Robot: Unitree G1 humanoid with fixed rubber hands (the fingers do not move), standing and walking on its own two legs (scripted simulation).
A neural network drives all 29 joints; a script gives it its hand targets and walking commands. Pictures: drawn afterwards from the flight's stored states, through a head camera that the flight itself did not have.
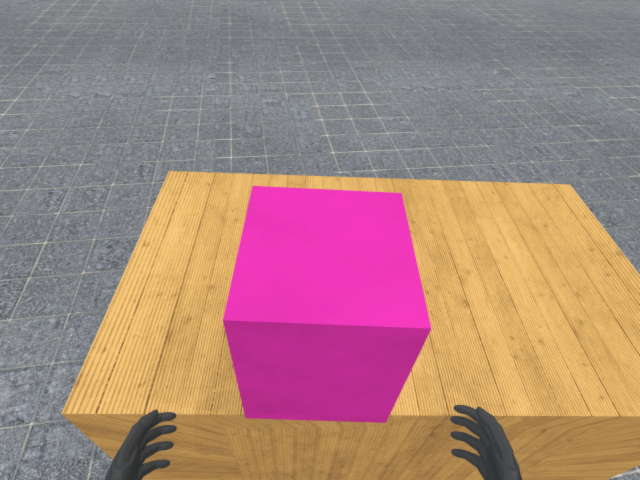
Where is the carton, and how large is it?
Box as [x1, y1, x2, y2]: [223, 186, 430, 422]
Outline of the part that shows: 252,186 223,318 245,417 385,422 430,329 401,193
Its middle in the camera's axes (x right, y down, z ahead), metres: +0.00 +0.09 +0.53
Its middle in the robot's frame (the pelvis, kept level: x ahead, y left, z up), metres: +0.34 +0.01 +0.03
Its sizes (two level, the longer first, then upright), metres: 0.210 0.200 0.250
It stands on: a pedestal, 0.69 m high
